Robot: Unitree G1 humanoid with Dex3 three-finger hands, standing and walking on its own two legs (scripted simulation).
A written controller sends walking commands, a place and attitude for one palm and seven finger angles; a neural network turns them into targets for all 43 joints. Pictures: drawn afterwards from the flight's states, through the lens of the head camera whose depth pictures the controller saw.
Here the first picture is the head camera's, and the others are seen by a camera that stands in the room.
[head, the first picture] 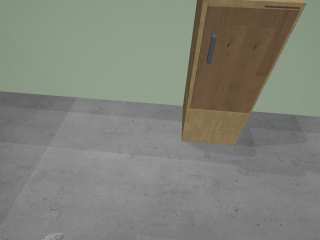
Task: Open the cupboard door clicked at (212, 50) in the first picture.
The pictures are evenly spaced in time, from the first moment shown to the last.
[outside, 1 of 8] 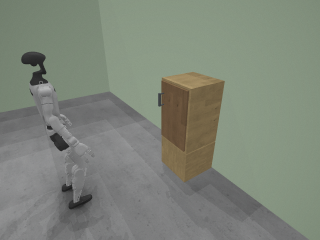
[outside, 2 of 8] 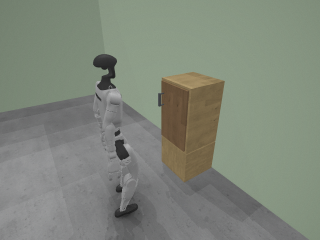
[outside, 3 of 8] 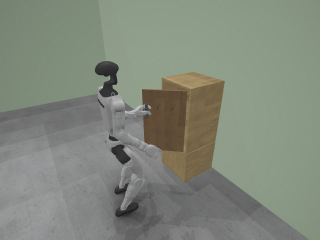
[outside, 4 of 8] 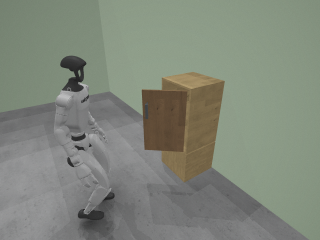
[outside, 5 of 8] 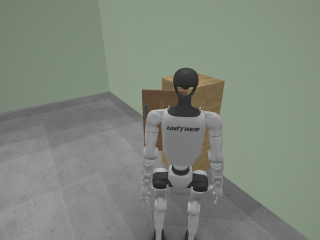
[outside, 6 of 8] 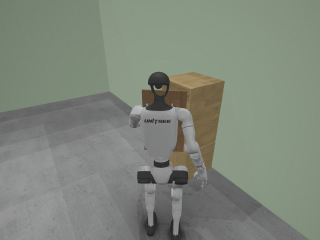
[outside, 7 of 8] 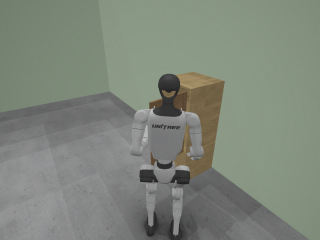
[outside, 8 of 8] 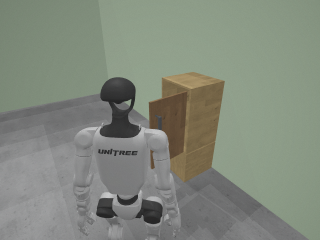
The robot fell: no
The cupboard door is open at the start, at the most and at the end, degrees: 0 97 95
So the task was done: yes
